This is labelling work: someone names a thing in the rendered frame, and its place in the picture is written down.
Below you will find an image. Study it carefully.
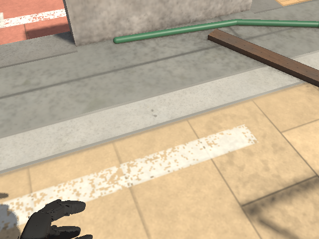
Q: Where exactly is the robot left hand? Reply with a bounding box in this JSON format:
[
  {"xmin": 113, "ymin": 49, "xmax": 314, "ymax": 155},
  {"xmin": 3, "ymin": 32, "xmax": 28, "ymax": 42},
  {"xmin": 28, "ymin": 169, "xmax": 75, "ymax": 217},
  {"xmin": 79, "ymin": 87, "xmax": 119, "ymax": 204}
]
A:
[{"xmin": 18, "ymin": 199, "xmax": 93, "ymax": 239}]

